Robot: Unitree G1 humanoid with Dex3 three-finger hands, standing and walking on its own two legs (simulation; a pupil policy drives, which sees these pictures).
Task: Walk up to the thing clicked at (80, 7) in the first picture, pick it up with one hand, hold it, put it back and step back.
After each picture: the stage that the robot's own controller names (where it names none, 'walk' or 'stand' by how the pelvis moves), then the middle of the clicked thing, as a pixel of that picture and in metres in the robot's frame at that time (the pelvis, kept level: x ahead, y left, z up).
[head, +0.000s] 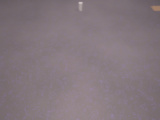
stand; (80, 6) +2.19 +0.03 -0.72
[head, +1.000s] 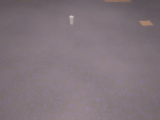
walk; (71, 20) +2.06 +0.09 -0.72
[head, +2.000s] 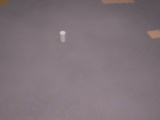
walk; (62, 36) +1.40 +0.16 -0.72
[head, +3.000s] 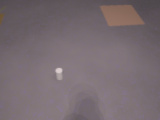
walk; (59, 74) +0.89 +0.19 -0.72
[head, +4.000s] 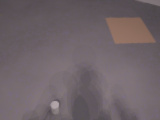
walk; (55, 107) +0.54 +0.18 -0.72
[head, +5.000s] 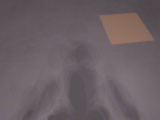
stand; out of the picture +0.35 +0.20 -0.71
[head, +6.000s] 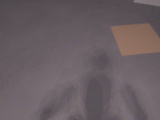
stand; out of the picture +0.33 +0.22 -0.72
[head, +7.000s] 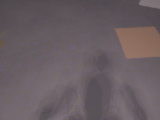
stand; out of the picture +0.32 +0.19 -0.72
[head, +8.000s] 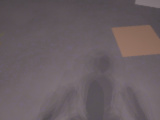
stand; out of the picture +0.34 +0.21 -0.73
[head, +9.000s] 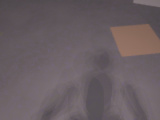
stand; out of the picture +0.32 +0.22 -0.73
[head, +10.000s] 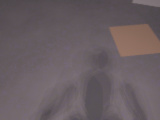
go down; out of the picture +0.31 +0.23 -0.73
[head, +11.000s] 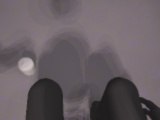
go down; (27, 66) +0.40 +0.23 -0.35
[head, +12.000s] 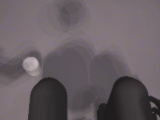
go down; (32, 67) +0.41 +0.23 -0.31
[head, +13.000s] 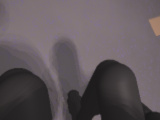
close in; out of the picture +0.40 +0.27 -0.22
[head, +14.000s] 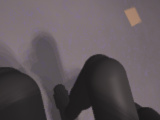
close; out of the picture +0.40 +0.28 -0.22
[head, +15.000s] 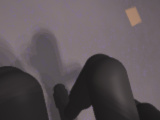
lift; out of the picture +0.39 +0.28 -0.23
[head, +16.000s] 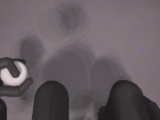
lift; (17, 77) +0.32 +0.24 -0.07
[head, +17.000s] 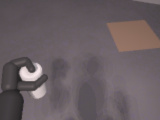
hold; (34, 81) +0.33 +0.18 +0.05
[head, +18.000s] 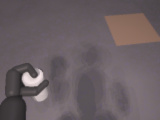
hold; (36, 85) +0.33 +0.18 +0.00
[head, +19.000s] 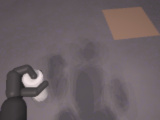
crouch; (36, 86) +0.34 +0.18 -0.02
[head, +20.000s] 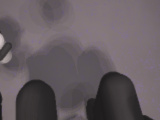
lower; out of the picture +0.44 +0.25 -0.12
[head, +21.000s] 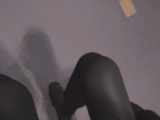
lower; out of the picture +0.42 +0.29 -0.22
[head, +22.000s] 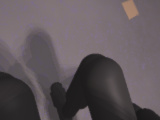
lower; out of the picture +0.41 +0.29 -0.22
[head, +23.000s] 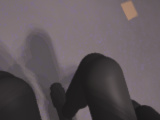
lower; out of the picture +0.41 +0.29 -0.22
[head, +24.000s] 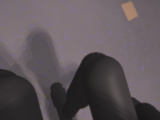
lower; out of the picture +0.41 +0.29 -0.22
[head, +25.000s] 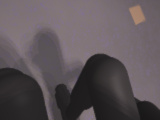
open; out of the picture +0.40 +0.27 -0.22
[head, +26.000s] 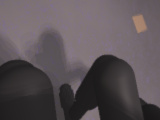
stand; out of the picture +0.40 +0.26 -0.22
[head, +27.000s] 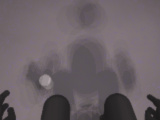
stand; (46, 82) +0.40 +0.21 -0.47
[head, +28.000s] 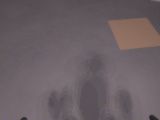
stand; out of the picture +0.35 +0.20 -0.66
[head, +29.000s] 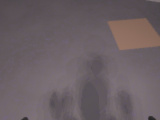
stand; out of the picture +0.35 +0.21 -0.67
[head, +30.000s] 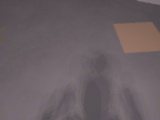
stand; out of the picture +0.36 +0.20 -0.71
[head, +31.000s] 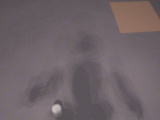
walk; (57, 110) +0.40 +0.16 -0.70
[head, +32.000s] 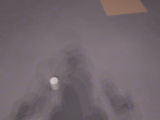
walk; (54, 83) +0.61 +0.21 -0.70
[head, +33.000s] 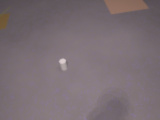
stand; (63, 64) +0.96 +0.30 -0.70
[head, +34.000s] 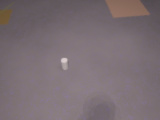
stand; (64, 63) +0.99 +0.21 -0.72
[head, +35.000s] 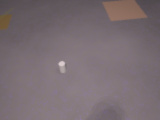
stand; (62, 67) +0.99 +0.23 -0.73
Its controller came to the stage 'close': yes
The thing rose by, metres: 0.72
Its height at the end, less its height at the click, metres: +0.00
